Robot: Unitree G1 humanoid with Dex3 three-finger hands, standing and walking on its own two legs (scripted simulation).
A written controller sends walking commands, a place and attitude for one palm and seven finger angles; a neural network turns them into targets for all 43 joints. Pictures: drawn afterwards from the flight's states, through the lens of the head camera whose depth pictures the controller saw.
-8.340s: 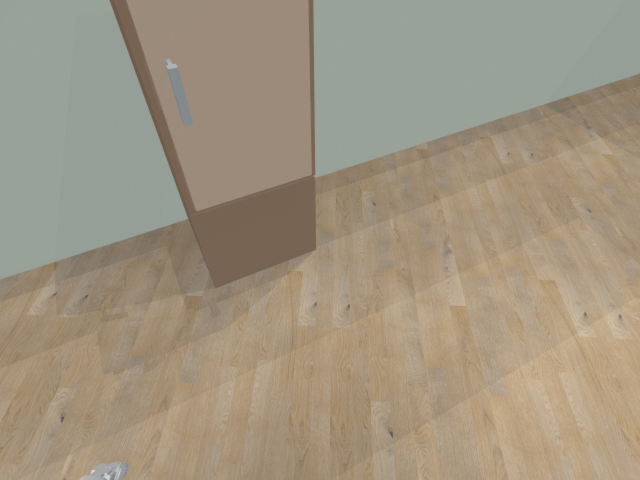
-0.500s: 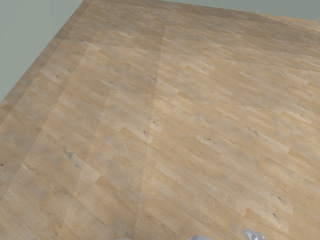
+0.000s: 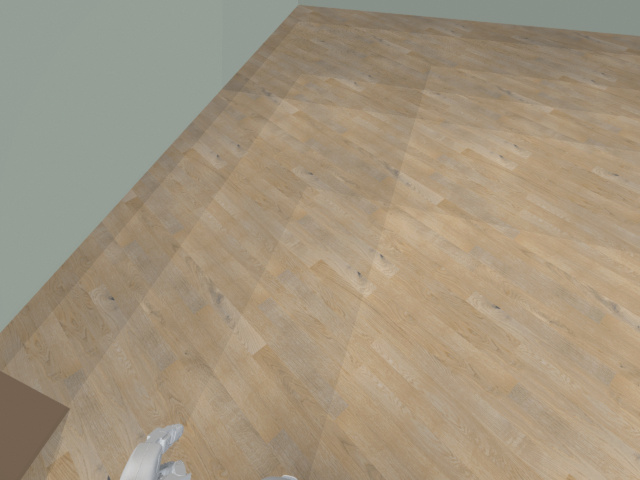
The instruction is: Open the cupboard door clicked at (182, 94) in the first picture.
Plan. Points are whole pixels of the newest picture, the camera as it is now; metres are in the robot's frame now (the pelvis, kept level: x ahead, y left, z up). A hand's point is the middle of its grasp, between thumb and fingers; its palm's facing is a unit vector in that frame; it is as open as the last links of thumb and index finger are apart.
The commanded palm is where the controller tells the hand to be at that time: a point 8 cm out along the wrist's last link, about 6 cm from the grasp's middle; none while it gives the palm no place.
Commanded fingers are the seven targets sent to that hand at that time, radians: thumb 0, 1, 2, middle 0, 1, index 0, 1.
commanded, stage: turn to face it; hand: left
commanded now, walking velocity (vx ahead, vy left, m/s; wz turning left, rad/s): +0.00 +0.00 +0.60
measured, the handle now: out of the picture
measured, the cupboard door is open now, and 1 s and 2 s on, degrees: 0 0 0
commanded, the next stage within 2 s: take the last steps up to it in 1.80 s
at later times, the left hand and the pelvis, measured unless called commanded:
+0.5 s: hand out of the picture -0.04 +0.28 -0.17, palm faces +0.35 -0.89 -0.27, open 7.4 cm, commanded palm none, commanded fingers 0.00 0.90 0.90 -0.20 -0.30 -0.20 -0.30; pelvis -0.01 +0.04 +0.00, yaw +18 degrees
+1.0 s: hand out of the picture -0.03 +0.21 -0.13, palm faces +0.58 -0.76 -0.29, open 7.4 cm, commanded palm none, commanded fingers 0.00 0.90 0.90 -0.20 -0.30 -0.20 -0.30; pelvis +0.00 -0.01 +0.01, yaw +37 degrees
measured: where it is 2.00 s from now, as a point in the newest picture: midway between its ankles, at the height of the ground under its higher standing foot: outside the picture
